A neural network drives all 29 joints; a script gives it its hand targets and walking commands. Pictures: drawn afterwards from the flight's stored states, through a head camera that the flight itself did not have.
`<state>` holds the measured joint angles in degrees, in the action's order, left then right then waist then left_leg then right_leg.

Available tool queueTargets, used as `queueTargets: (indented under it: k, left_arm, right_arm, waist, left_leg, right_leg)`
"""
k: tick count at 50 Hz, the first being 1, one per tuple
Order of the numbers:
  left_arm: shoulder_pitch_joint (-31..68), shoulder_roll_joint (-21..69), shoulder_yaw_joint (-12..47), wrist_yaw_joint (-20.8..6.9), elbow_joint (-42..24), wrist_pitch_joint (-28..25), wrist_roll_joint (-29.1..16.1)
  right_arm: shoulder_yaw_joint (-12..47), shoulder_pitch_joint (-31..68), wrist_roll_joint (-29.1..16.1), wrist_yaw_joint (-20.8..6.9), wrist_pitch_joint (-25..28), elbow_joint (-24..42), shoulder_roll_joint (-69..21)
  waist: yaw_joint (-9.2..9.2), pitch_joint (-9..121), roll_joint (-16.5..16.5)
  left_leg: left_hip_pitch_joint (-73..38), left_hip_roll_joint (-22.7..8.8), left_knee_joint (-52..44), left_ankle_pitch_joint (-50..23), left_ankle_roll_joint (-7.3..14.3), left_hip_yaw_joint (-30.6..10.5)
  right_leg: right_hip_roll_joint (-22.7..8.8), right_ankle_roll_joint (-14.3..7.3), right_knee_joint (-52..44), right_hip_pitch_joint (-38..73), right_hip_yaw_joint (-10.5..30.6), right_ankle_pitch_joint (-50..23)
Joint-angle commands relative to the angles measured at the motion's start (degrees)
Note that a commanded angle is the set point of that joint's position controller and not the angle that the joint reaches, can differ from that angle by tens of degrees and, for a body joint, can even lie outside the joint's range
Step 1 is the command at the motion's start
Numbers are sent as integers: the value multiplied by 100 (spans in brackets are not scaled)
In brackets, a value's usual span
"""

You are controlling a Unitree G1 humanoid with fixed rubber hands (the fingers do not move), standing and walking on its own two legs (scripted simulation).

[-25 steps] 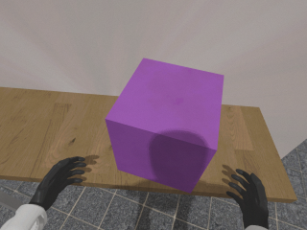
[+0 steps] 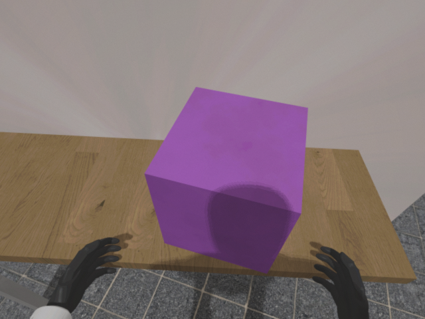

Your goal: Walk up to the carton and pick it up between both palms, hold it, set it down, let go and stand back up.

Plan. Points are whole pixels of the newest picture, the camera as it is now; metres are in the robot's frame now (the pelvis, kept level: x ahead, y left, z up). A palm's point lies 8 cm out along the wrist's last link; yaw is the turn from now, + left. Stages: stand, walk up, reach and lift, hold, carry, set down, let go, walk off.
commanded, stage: set down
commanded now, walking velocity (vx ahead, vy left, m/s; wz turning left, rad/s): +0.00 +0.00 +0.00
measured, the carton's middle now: (231, 180) +0.34 +0.00 +0.08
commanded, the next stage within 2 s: let go in 0.78 s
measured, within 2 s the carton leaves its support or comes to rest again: neither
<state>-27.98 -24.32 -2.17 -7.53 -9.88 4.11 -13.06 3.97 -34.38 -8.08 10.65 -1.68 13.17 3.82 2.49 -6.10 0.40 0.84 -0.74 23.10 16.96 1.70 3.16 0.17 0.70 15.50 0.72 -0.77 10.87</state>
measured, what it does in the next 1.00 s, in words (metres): shifts its weight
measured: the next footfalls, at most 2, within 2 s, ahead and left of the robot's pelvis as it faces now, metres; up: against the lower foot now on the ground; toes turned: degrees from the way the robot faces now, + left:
right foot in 1.84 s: -0.10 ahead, -0.10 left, +0.00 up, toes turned -1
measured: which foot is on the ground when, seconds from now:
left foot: down 0.00-1.00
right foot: down 0.00-1.00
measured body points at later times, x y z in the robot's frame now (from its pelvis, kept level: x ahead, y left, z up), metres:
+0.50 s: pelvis -0.06 -0.04 +0.00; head -0.11 -0.06 +0.44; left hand +0.17 +0.23 +0.03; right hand +0.16 -0.20 +0.02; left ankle -0.04 +0.08 -0.74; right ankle -0.02 -0.14 -0.74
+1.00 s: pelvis -0.09 -0.04 +0.00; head -0.16 -0.05 +0.45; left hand +0.15 +0.21 +0.03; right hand +0.16 -0.20 +0.03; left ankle -0.05 +0.08 -0.74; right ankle -0.03 -0.14 -0.74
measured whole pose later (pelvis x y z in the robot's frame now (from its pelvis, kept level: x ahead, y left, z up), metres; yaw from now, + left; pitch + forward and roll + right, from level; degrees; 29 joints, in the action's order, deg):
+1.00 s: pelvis -0.09 -0.04 +0.00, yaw +4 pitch -17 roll +0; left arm 4.3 -12.1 -8.0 -7.0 22.9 18.6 8.0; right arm 7.5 -3.9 -3.8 2.4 -10.6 -13.8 10.6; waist -0.6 -7.8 0.6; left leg -4.1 -0.3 22.0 16.4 -0.2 0.2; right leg -0.1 -3.1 20.6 4.2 -3.9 16.1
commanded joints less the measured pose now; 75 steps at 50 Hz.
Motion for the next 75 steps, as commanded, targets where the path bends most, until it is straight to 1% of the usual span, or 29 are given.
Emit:
queueTargets:
  k: [1, 11, 21, 26, 31, 36, 38, 41, 43, 45, 47, 48, 49, 50, 53, 55, 56, 58, 59, 61, 62, 63, 64, 65, 68, 70, 71, 73, 75]
  left_arm:
    - [89, -410, -245, 14, 3, 122, 185]
    - [1018, 329, 1, -53, 1630, 774, 768]
    - [2229, 960, 172, -407, 3463, 1005, 1366]
    - [2865, 746, 159, -475, 3424, 1235, 1197]
    - [2557, 972, 86, -413, 3384, 1874, 1533]
    - [2911, 1128, 28, -424, 3892, 1797, 1924]
    - [2912, 1055, -54, -356, 3714, 1579, 1866]
    - [2804, 1008, 21, -240, 3449, 1745, 1727]
    - [2717, 1259, 37, -152, 3510, 2044, 1905]
    - [2885, 1272, -103, -209, 3739, 2051, 2121]
    - [3166, 1069, -273, -332, 3868, 1928, 2229]
    - [3059, 1097, -234, -298, 3784, 2044, 2151]
    - [2933, 1343, -96, -148, 3700, 2219, 2085]
    - [2956, 1390, -144, -40, 3724, 2271, 2192]
    - [2507, 1523, -134, 58, 3532, 2375, 2192]
    - [2604, 1527, -121, 62, 3428, 2462, 2218]
    - [2649, 1501, -166, 39, 3499, 2396, 2326]
    - [2804, 1288, -261, -127, 3563, 2303, 2460]
    - [2744, 1548, -62, -45, 3489, 2403, 2437]
    - [2718, 1957, 91, 301, 3799, 2387, 2708]
    - [2351, 2139, 111, 403, 3937, 2134, 2747]
    - [2004, 1997, -21, 377, 4094, 1948, 2558]
    - [2493, 1892, -16, 341, 4037, 1973, 2409]
    - [2905, 1813, 59, 372, 3899, 2072, 2334]
    - [2764, 1914, 177, 481, 3949, 1933, 2305]
    - [2695, 2191, 256, 554, 4235, 1718, 2387]
    - [2285, 147, -274, 604, 2780, 611, 979]
    - [1772, 370, -337, 727, 2890, 112, 1035]
    - [1421, 402, -403, 681, 2956, -155, 1251]
  right_arm:
    - [-436, 6, 144, -56, -2, -21, 515]
    - [-608, 956, 438, -273, -652, -1246, 954]
    - [-402, 1948, 656, -279, -1246, -2340, 1400]
    - [-226, 2237, 607, -190, -1413, -2219, 1111]
    - [-192, 2205, 640, -126, -1568, -2733, 1177]
    - [-144, 2591, 664, -306, -1642, -3021, 1500]
    - [-245, 2678, 621, -390, -1449, -3009, 1530]
    - [-283, 2623, 579, -432, -1253, -3174, 1273]
    - [-447, 2643, 674, -619, -1405, -3440, 1529]
    - [-325, 2721, 661, -697, -1513, -3244, 1732]
    - [-30, 2701, 563, -603, -1470, -3100, 1523]
    - [-48, 2596, 619, -572, -1456, -3154, 1373]
    - [-269, 2730, 780, -629, -1499, -3304, 1403]
    - [-413, 3112, 824, -751, -1545, -3548, 1561]
    - [-482, 2870, 626, -1040, -1511, -3839, 1837]
    - [-516, 2865, 633, -1120, -1539, -3771, 1918]
    - [-422, 2743, 594, -1145, -1505, -3722, 1893]
    - [37, 2344, 301, -1017, -1339, -3432, 1700]
    - [-7, 2357, 326, -1002, -1322, -3559, 1725]
    - [-533, 3238, 603, -1282, -1316, -4288, 2172]
    - [-727, 3145, 710, -1458, -1108, -4700, 2424]
    - [-674, 2986, 731, -1533, -836, -4928, 2163]
    - [-683, 3353, 660, -1561, -806, -4874, 2104]
    - [-646, 3581, 660, -1596, -831, -4692, 2174]
    - [-800, 3357, 674, -1751, -825, -5044, 2233]
    - [-808, 3366, 683, -1841, -613, -5355, 2396]
    - [-675, 2884, 818, -1305, -222, -4130, 1972]
    - [-806, 3498, 904, -1147, 77, -4193, 2281]
    - [-935, 3095, 1064, -1184, 244, -4281, 2089]
  waist:
    - [-146, -89, 562]
    - [-340, -895, 502]
    - [-330, -1505, 149]
    - [-474, -1442, -781]
    - [-455, -1099, -358]
    - [-388, -1295, 118]
    - [-365, -1164, 100]
    - [-507, -986, -299]
    - [-477, -1047, -229]
    - [-416, -1204, -574]
    - [-427, -1489, -1409]
    - [-463, -1636, -1455]
    - [-427, -1779, -539]
    - [-211, -1888, -107]
    - [-285, -1272, -353]
    - [-298, -1053, -422]
    - [-309, -1029, -772]
    - [-507, -1068, -2034]
    - [-569, -1131, -1294]
    - [-249, -1418, 974]
    - [-168, -1518, 1124]
    - [-151, -1548, 457]
    - [-292, -1365, 101]
    - [-324, -1234, -115]
    - [-460, -1177, -14]
    - [-406, -1176, 355]
    - [-108, -700, 388]
    - [27, -1163, 483]
    - [-106, -692, -212]
  left_leg:
    - [297, -286, -461, -2573, -544, -373]
    - [2080, -529, -1445, 601, -139, -353]
    - [2749, -516, -1595, 1833, 111, -139]
    - [859, 51, -868, 684, -180, 181]
    - [438, 125, -872, 392, -336, 226]
    - [2483, -247, -1526, 1896, -63, 70]
    - [2690, -264, -1572, 1370, -88, 159]
    - [440, 92, -947, 90, -408, 154]
    - [371, 90, -1130, 552, -386, 153]
    - [898, 125, -1057, 1493, -160, 58]
    - [-777, 506, 41, 744, -146, 4]
    - [-1905, 597, 263, 64, -288, 61]
    - [-1122, 185, -604, 389, -319, 72]
    - [353, 50, -1121, 599, -348, 178]
    - [477, 106, -1046, -294, -597, 206]
    - [279, 108, -1161, 396, -573, 184]
    - [-219, 259, -839, 699, -515, 91]
    - [-3720, 821, 1113, -326, -525, -407]
    - [-3764, 463, 788, -201, -502, -576]
    - [997, -522, -1629, 2167, -335, -623]
    - [3083, -809, -2103, 2173, -178, -500]
    - [3007, -584, -1640, 289, -430, -97]
    - [1938, -247, -1367, 180, -648, -31]
    - [1190, -190, -1321, 804, -620, -148]
    - [782, -365, -1481, 1175, -666, -452]
    - [1456, -707, -1923, 1945, -487, -751]
    - [2924, -743, -1731, 2311, -458, -1600]
    - [4667, -1181, -2457, 3224, 43, -1492]
    - [2577, -1314, -1877, 2642, 173, -2104]
  right_leg:
    - [31, -451, -133, -42, 156, -807]
    - [160, -283, 231, 935, 48, -14]
    - [278, -204, 248, 1181, 139, 1378]
    - [-266, -189, -608, -532, 425, 2137]
    - [-198, -145, -621, -484, 168, 1729]
    - [133, -5, 57, 1389, 6, 1648]
    - [194, 8, 223, 1698, 37, 1070]
    - [-39, -144, -370, -207, -14, 949]
    - [54, -163, -438, -293, -144, 1480]
    - [-137, -264, -440, -8, 54, 2541]
    - [-861, -755, -1178, -2010, 533, 4128]
    - [-968, -827, -1552, -3233, 458, 3928]
    - [-309, -416, -1114, -2437, -69, 2289]
    - [143, -236, -571, -910, -279, 1725]
    - [99, -258, -330, -310, -121, 846]
    - [36, -276, -418, -444, -136, 1460]
    - [-242, -463, -625, -1001, 21, 2343]
    - [-1445, -1302, -1730, -4863, 668, 4353]
    - [-1106, -1115, -1499, -4972, 307, 3182]
    - [594, -158, 316, -144, -799, 856]
    - [813, -58, 1024, 1693, -647, 134]
    - [432, -177, 765, 1360, -214, 316]
    - [233, -288, 290, 401, -126, 834]
    - [167, -332, 105, -266, -143, 1189]
    - [199, -281, 131, -331, -277, 923]
    - [417, -193, 537, 298, -365, 618]
    - [-94, 200, 1578, -614, -397, 291]
    - [193, 254, 3897, -596, -389, 1076]
    - [-159, 109, 3907, -2156, 276, 1367]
